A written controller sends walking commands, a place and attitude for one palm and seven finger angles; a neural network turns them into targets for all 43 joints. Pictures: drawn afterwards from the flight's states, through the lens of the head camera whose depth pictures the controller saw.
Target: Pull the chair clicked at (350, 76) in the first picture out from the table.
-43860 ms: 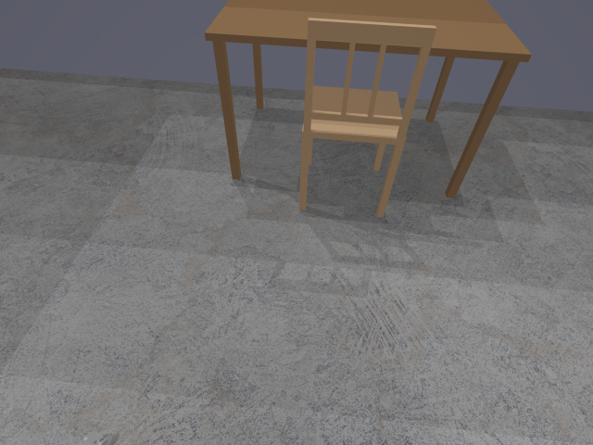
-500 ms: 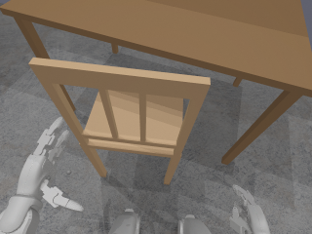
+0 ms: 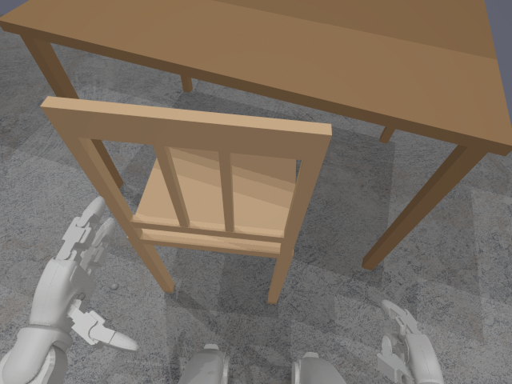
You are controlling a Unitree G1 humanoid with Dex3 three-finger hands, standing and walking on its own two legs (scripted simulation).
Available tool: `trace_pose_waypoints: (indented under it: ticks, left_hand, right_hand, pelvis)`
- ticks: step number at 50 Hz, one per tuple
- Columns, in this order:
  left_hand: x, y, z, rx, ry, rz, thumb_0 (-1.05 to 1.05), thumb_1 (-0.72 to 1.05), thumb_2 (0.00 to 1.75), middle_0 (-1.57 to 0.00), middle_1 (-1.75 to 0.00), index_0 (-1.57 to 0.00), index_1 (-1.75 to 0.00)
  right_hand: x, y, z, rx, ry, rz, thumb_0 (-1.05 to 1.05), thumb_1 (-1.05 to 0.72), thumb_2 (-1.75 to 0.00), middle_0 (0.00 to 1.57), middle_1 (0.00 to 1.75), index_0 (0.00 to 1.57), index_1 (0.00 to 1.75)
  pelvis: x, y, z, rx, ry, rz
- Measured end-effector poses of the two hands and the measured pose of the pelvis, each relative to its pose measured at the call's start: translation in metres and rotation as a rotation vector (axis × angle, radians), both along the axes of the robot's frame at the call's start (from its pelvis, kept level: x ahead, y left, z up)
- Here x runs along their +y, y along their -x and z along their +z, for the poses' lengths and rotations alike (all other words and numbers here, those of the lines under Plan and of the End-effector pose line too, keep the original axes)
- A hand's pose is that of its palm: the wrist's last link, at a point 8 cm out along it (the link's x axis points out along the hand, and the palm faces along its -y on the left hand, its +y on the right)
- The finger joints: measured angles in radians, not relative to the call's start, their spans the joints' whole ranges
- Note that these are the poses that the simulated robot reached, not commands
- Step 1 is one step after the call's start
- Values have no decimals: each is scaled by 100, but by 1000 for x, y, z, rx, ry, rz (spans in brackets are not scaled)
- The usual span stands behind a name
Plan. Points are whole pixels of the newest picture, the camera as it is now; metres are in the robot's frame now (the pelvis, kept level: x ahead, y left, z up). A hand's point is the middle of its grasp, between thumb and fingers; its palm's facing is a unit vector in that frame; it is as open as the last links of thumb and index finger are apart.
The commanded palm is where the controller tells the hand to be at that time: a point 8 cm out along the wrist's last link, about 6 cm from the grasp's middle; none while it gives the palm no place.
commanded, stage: aim the fingers beside a spindle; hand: left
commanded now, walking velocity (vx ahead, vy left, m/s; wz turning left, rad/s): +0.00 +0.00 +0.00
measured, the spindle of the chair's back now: (174, 189) +0.45 +0.18 -0.02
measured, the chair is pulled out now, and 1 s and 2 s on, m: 0.11 0.11 0.11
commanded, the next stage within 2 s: none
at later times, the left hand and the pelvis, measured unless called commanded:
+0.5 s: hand (135, 278) +0.26 +0.19 +0.04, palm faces -0.05 -1.00 -0.05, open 16.9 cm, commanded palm +0.24 +0.24 +0.04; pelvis +0.00 +0.00 -0.01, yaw +0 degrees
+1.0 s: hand (151, 271) +0.27 +0.17 +0.02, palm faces -0.06 -1.00 -0.05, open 16.9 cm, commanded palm +0.26 +0.23 +0.02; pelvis +0.00 +0.00 -0.02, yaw +0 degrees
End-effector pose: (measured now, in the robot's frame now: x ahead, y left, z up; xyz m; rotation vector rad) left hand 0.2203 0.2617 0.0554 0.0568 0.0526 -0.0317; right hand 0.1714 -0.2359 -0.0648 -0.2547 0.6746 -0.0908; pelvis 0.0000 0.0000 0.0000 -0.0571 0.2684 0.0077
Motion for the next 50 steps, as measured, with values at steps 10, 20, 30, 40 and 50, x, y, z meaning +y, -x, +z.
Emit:
trace_pose_waypoints:
  ticks: [10, 20, 30, 40, 50]
  left_hand:
    - [-4, -4, -5, 2, 7, -3, -2, -50, 30, -6, -8, -6, -8]
    - [-14, -14, -12, -1, 7, -20, -2, -50, 30, -6, -8, -6, -8]
    - [-23, -19, -19, -5, 3, -23, -2, -50, 30, -6, -8, -6, -8]
    - [-24, -27, -24, -15, 4, -22, -2, -50, 30, -6, -8, -6, -8]
    - [-32, -35, -33, -11, 8, -31, -2, -50, 30, -6, -8, -6, -8]
  right_hand:
    - [-4, 0, -3, -4, 5, 7, 1, -90, -90, 21, 30, 20, 30]
    - [-11, 7, -9, 17, 13, -10, 1, -90, -90, 20, 30, 20, 30]
    - [-10, 10, -18, 39, 5, -7, 1, -90, -90, 20, 30, 20, 30]
    - [-8, 8, -25, 48, 1, 0, 1, -90, -90, 20, 30, 20, 30]
    - [-7, 9, -30, 61, 2, 3, 1, -90, -90, 20, 30, 20, 30]
  pelvis:
    - [-4, 2, -2, 5, -2, 2]
    - [-4, 2, -6, 21, -6, -4]
    - [-4, 2, -11, 40, -11, -8]
    - [-3, 3, -16, 56, -10, -8]
    - [-2, 4, -20, 71, -12, -12]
